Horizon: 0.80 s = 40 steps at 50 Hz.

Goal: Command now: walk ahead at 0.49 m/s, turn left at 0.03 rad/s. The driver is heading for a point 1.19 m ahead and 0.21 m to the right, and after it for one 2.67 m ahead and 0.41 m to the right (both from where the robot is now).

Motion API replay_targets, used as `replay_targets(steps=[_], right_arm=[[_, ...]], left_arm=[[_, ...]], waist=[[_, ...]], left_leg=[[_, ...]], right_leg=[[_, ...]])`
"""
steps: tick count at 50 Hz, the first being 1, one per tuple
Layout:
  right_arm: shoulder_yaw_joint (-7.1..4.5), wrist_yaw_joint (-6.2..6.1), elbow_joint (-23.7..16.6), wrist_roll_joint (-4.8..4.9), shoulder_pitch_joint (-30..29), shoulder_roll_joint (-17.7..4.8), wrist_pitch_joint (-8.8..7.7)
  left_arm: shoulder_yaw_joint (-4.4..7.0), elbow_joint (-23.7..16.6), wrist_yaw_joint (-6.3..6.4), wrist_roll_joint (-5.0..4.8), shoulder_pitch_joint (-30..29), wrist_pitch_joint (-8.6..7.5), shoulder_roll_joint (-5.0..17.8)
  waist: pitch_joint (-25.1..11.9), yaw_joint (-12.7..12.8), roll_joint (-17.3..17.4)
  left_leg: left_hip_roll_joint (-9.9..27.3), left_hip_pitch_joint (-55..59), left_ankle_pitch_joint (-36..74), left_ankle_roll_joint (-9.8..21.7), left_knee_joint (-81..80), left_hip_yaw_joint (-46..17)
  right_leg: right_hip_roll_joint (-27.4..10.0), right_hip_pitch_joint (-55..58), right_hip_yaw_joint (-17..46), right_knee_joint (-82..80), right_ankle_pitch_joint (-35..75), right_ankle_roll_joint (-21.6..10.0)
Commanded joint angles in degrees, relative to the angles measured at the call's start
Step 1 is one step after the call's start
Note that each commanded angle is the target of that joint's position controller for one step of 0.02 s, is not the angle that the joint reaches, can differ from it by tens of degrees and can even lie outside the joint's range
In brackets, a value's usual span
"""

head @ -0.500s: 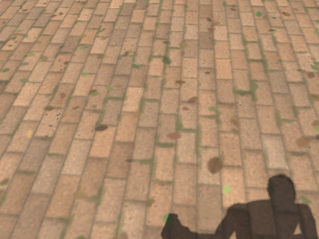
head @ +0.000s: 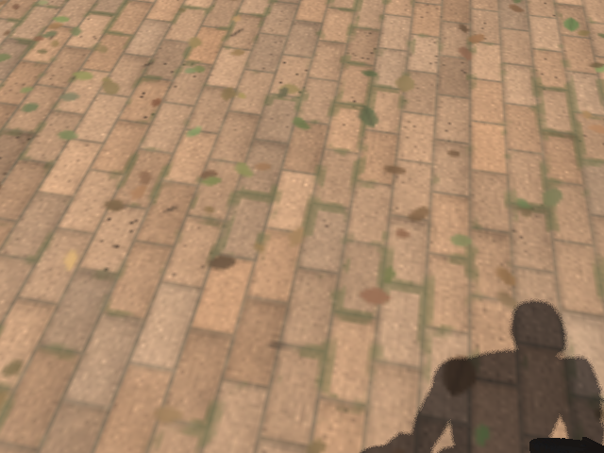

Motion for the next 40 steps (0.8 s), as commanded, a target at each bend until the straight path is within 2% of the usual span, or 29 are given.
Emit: replay_targets(steps=[1, 3, 5, 7, 11, 13, 15, 18, 19, 20, 21, 22, 23, 24, 25, 26, 27, 28, 30, 31, 34, 37, 40], right_arm=[[-1.92, -0.11, -0.28, -0.76, 7.31, -6.36, -0.28], [-2.03, -0.02, 0.27, -0.57, 5.72, -6.08, -1.04], [-2.31, -0.15, 1.61, -0.29, 6.04, -7.07, -1.79], [-2.45, -0.60, 2.90, -0.32, 7.46, -7.69, -1.88], [-2.68, -1.27, 4.90, 0.28, 10.99, -9.44, -1.24], [-2.89, -1.33, 6.33, 0.65, 13.78, -10.50, -0.83], [-3.00, -1.46, 7.60, 0.86, 15.56, -10.84, -0.16], [-3.31, -1.88, 8.84, 0.99, 16.28, -11.57, 0.95], [-3.43, -2.01, 8.90, 0.92, 15.68, -12.08, 1.25], [-3.34, -2.13, 8.87, 0.82, 14.65, -12.13, 1.62], [-2.55, -2.34, 8.42, 0.22, 14.84, -10.35, 1.75], [-0.73, -2.18, 6.41, -0.57, 20.09, -4.96, 0.93], [0.03, -1.71, 7.43, -0.18, 22.73, -3.16, -0.31], [-1.48, -1.23, 6.77, 1.38, 16.98, -9.12, -0.99], [-1.67, -1.12, 5.26, 1.95, 12.07, -9.87, -1.37], [-1.56, -1.36, 4.81, 1.25, 9.45, -9.14, -1.40], [-1.80, -1.48, 4.91, 0.57, 9.35, -8.57, -1.00], [-1.73, -1.50, 5.41, 0.50, 10.92, -7.54, -0.40], [-1.40, -1.76, 6.15, 0.31, 12.43, -5.59, 0.70], [-1.34, -1.92, 5.77, 0.09, 11.31, -5.29, 1.01], [-1.06, -1.93, 4.01, -0.37, 5.28, -4.55, 0.84], [-0.48, -1.21, 2.74, -0.11, -0.59, -3.21, 0.06], [-0.25, -0.34, 1.07, 0.37, -6.01, -3.19, -0.47]], left_arm=[[1.79, -6.45, -0.05, 0.75, -3.98, -1.45, 6.67], [1.42, -5.45, -0.18, 0.81, -1.67, -0.24, 4.54], [1.29, -6.16, 0.11, 1.32, -3.65, 0.48, 3.95], [1.09, -7.63, 0.21, 1.74, -8.17, 0.36, 3.58], [0.25, -9.82, -0.84, 1.34, -17.03, -0.73, 1.86], [0.17, -11.09, -1.50, 0.91, -20.66, -1.06, 2.01], [0.30, -12.41, -2.18, 0.75, -23.19, -1.26, 2.63], [0.72, -13.18, -2.89, 0.95, -22.80, -1.47, 3.85], [1.14, -12.75, -2.84, 1.04, -20.37, -1.51, 4.74], [2.08, -11.22, -2.50, 1.22, -14.39, -1.50, 6.24], [3.40, -8.89, -1.89, 1.38, -5.21, -1.36, 9.15], [4.62, -8.21, -1.39, 2.70, 2.14, -1.18, 15.00], [4.30, -7.13, -1.76, 1.88, 4.61, -0.90, 13.61], [3.00, -7.37, -1.62, 1.25, 2.28, -0.79, 9.33], [2.56, -7.78, -1.44, 1.11, -1.77, -0.65, 8.14], [2.16, -8.03, -1.45, 1.50, -5.08, -0.58, 7.00], [1.76, -8.29, -1.62, 2.10, -7.20, -0.80, 5.67], [1.62, -8.31, -1.72, 2.44, -8.27, -1.09, 5.07], [1.78, -7.49, -1.82, 1.95, -8.42, -1.92, 5.17], [1.97, -6.92, -1.70, 1.85, -8.14, -2.16, 5.76], [2.33, -5.22, -0.95, 1.75, -6.05, -1.90, 6.85], [2.50, -3.95, -0.42, 1.35, -4.04, -1.36, 7.78], [2.80, -1.92, -0.22, 0.89, -0.58, -0.74, 8.86]], waist=[[-4.75, -3.57, 5.98], [-4.18, -1.36, 6.84], [-2.11, -0.84, 5.74], [-0.39, -1.88, 4.31], [1.23, -5.24, 3.39], [1.88, -6.80, 3.18], [2.50, -7.31, 3.29], [1.32, -5.94, 4.32], [-0.38, -4.38, 5.20], [-4.29, -0.78, 5.15], [-11.25, 3.17, 3.95], [-21.60, 2.85, -6.60], [-27.16, 2.53, -15.21], [-19.62, 3.72, -9.21], [-11.92, 2.70, -5.77], [-7.37, 1.10, -2.24], [-4.85, -0.84, -2.26], [-4.81, -2.41, -3.57], [-4.45, -3.68, -3.72], [-3.51, -3.82, -3.38], [-1.41, -2.44, -2.10], [-0.08, -0.23, -2.12], [1.32, 1.93, -2.00]], left_leg=[[15.07, 19.59, 0.75, 10.51, -17.85, -20.94], [13.71, 14.09, 4.53, 11.32, -21.01, -17.11], [13.37, 11.57, 7.98, 11.92, -23.06, -13.67], [12.77, 12.11, 10.56, 11.67, -23.85, -11.17], [11.02, 13.47, 10.41, 9.28, -24.00, -6.62], [12.45, 16.45, 8.85, 9.17, -23.25, -7.11], [14.34, 21.17, 9.67, 8.74, -21.35, -7.84], [16.31, 27.03, 16.54, 7.18, -16.88, -8.59], [15.88, 27.86, 24.30, 6.46, -13.62, -8.12], [13.86, 27.15, 33.83, 5.29, -6.15, -6.23], [10.82, 21.33, 33.22, 3.41, 5.75, -3.88], [4.17, 0.94, 12.57, -0.39, 28.23, -1.21], [-2.51, -12.06, -23.75, -1.93, 39.72, -7.29], [1.11, -18.64, -22.45, -1.42, 44.46, -9.82], [4.07, -20.35, -17.01, -0.96, 43.03, -7.49], [6.29, -18.73, -12.45, -1.12, 39.88, -6.11], [8.06, -15.70, -9.19, -1.39, 36.72, -6.18], [8.89, -12.28, -7.17, -1.78, 35.33, -6.40], [9.23, -10.46, -5.28, -2.84, 32.86, -5.73], [9.42, -11.52, -3.49, -3.40, 30.93, -5.57], [9.70, -15.09, 5.48, -4.52, 21.07, -5.27], [8.12, -12.87, 14.09, -4.31, 9.54, -3.71], [6.70, -12.27, 16.02, -3.84, 3.28, -2.82]], right_leg=[[-5.96, -21.30, 1.53, 3.65, 7.05, -0.21], [-6.48, -17.35, 0.99, 1.65, 9.43, 0.80], [-6.72, -18.70, 0.56, -2.02, 12.89, 2.01], [-6.91, -21.19, 0.55, -8.58, 19.12, 2.77], [-4.44, -18.32, -1.70, -24.39, 30.82, 2.20], [-3.53, -18.09, -1.92, -28.36, 31.89, 1.70], [-3.02, -19.73, -1.43, -31.29, 29.75, 0.55], [-1.65, -17.87, -1.97, -34.06, 22.80, -1.67], [-0.24, -13.70, -3.23, -34.62, 20.47, -2.61], [1.81, -4.92, -5.25, -36.13, 20.64, -4.09], [0.08, 9.83, -3.85, -34.40, 23.03, -6.22], [-14.77, 33.50, 17.63, -33.27, 20.90, -13.69], [-20.80, 41.42, 38.91, -42.97, 10.69, -18.52], [-19.02, 36.83, 34.73, -45.25, 3.96, -15.69], [-17.16, 28.47, 26.76, -46.52, 6.15, -13.75], [-14.88, 20.44, 21.14, -48.07, 11.59, -12.93], [-12.79, 14.47, 16.98, -49.98, 16.61, -12.39], [-11.63, 11.09, 14.67, -51.74, 18.96, -12.39], [-10.76, 8.03, 10.73, -54.23, 23.49, -13.35], [-10.58, 7.35, 9.05, -55.20, 25.33, -13.60], [-9.47, 8.82, 4.94, -56.51, 28.59, -12.87], [-7.79, 9.42, 1.27, -56.91, 27.48, -11.03], [-9.30, 12.81, 1.35, -56.22, 25.46, -10.96]])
